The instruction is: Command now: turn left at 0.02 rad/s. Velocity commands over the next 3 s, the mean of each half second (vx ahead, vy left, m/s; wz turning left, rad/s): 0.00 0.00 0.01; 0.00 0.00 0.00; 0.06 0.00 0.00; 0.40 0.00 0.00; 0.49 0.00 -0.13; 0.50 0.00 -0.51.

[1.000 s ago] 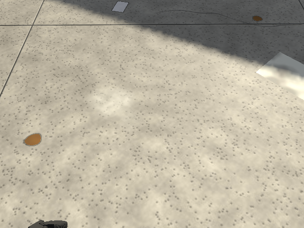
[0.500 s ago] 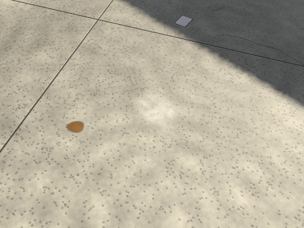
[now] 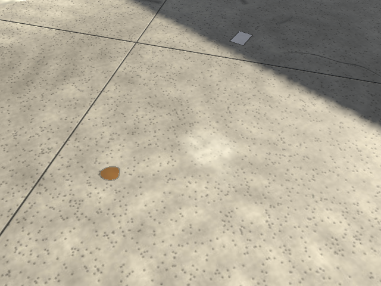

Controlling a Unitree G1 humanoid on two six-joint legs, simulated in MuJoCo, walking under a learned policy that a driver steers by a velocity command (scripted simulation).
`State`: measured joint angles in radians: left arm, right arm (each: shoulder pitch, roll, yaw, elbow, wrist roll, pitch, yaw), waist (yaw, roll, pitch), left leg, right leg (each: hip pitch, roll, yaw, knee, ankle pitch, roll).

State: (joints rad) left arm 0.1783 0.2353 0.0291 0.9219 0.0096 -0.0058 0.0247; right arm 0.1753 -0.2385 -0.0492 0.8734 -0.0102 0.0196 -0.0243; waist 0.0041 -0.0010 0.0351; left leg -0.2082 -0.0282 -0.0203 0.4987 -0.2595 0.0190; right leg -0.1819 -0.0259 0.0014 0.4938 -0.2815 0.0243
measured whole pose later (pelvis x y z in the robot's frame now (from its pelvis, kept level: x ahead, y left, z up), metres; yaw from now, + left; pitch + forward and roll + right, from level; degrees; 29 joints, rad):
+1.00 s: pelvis +0.00 +0.00 +0.00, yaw -1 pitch -1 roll +0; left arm 0.26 0.20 0.01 1.10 0.00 0.00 0.04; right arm 0.21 -0.20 -0.02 1.11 0.00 0.00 -0.04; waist 0.00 0.00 0.04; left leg -0.21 -0.02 -0.01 0.48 -0.25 0.01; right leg -0.19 -0.01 0.01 0.47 -0.27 0.02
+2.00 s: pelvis +0.23 -0.02 -0.02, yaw -2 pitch +3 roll +1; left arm 0.56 0.20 0.03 1.08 -0.01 -0.08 0.02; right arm -0.10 -0.22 -0.02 0.84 0.03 -0.10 0.05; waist 0.09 0.01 0.04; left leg -0.58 0.00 0.06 0.53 -0.03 0.09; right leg 0.21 -0.01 -0.02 0.18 -0.43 -0.01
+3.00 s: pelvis +0.81 -0.11 +0.00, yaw -23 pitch +3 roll +0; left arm 0.36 0.27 0.08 0.80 -0.02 -0.06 0.01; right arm 0.00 -0.27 -0.04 0.77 0.00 -0.11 0.01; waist 0.08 0.04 0.01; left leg -0.59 0.03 -0.09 0.50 0.05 -0.03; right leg -0.10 0.11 0.16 0.38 -0.31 -0.08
